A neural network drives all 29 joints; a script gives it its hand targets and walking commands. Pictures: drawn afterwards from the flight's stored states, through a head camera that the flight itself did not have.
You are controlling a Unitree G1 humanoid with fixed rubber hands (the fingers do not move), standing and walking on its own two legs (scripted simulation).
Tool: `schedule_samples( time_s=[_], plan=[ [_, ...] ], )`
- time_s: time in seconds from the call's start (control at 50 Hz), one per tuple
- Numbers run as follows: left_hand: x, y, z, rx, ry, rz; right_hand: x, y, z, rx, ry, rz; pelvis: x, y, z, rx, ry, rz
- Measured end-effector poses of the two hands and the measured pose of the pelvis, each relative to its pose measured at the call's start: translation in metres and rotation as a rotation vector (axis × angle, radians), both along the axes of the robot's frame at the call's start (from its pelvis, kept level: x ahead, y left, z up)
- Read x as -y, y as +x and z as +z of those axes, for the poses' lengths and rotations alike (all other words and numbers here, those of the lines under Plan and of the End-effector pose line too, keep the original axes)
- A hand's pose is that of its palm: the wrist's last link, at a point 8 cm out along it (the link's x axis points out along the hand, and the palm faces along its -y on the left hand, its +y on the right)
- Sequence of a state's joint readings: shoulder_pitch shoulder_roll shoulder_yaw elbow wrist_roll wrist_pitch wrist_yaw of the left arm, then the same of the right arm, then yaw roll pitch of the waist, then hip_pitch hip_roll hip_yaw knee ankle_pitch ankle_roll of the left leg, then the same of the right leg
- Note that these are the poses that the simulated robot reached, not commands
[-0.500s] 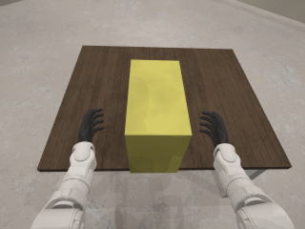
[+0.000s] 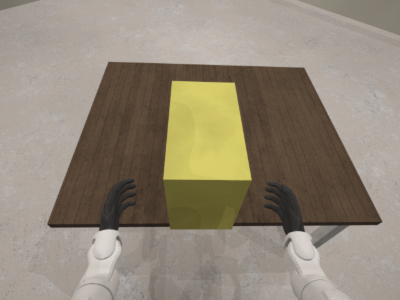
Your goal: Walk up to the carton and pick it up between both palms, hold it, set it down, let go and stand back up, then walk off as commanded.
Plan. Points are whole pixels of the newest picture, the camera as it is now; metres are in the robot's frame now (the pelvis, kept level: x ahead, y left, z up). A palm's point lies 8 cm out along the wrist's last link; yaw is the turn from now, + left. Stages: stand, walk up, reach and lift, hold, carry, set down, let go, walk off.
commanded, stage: set down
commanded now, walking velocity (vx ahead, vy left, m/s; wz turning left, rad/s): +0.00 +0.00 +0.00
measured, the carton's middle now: (202, 156) +0.48 +0.00 -0.06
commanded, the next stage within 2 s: let go in 1.32 s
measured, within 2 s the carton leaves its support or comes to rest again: neither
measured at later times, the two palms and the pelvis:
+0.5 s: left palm (106, 253) +0.22 +0.20 -0.05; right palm (299, 255) +0.21 -0.19 -0.04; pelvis +0.02 +0.01 +0.01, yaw -1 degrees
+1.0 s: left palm (93, 262) +0.20 +0.23 -0.06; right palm (298, 262) +0.20 -0.19 -0.05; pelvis +0.04 +0.01 +0.01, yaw -1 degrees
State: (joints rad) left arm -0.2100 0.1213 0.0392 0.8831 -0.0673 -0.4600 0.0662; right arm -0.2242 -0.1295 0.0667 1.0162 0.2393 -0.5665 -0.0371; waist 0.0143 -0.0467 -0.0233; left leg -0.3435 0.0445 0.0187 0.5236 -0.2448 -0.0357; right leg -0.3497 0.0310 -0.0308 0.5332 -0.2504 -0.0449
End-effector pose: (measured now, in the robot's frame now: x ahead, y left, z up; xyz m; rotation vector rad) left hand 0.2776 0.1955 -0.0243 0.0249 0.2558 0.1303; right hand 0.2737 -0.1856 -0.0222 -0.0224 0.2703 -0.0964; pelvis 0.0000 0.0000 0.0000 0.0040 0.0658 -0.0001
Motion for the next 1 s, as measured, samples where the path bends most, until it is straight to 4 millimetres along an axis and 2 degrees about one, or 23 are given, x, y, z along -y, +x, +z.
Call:
schedule_samples(
  time_s=[0.18,0.36,0.48,0.58,0.84,1.0],
  plan=[
    [-0.002,-0.020,-0.010,-0.039,-0.004,-0.010,-0.003,-0.025,-0.012,-0.032,0.000,-0.012,-0.004,0.009,0.002,0.040,-0.001,-0.010],
    [-0.003,-0.041,-0.014,-0.077,-0.008,-0.023,0.004,-0.050,-0.014,-0.051,-0.015,-0.026,-0.008,0.019,0.006,0.085,-0.006,-0.023],
    [-0.005,-0.057,-0.025,-0.145,-0.011,-0.026,0.008,-0.061,-0.017,-0.092,-0.029,-0.020,-0.009,0.022,0.007,0.110,-0.006,-0.025],
    [-0.009,-0.064,-0.029,-0.187,-0.008,-0.020,0.008,-0.066,-0.019,-0.130,-0.041,-0.013,-0.009,0.025,0.007,0.123,-0.005,-0.020],
    [-0.021,-0.066,-0.032,-0.316,0.039,-0.028,0.010,-0.067,-0.026,-0.233,-0.074,0.008,-0.012,0.036,0.010,0.159,-0.006,-0.014],
    [-0.030,-0.074,-0.036,-0.396,0.056,-0.030,0.008,-0.073,-0.031,-0.290,-0.097,0.030,-0.013,0.040,0.011,0.174,-0.006,-0.012]
  ],
)
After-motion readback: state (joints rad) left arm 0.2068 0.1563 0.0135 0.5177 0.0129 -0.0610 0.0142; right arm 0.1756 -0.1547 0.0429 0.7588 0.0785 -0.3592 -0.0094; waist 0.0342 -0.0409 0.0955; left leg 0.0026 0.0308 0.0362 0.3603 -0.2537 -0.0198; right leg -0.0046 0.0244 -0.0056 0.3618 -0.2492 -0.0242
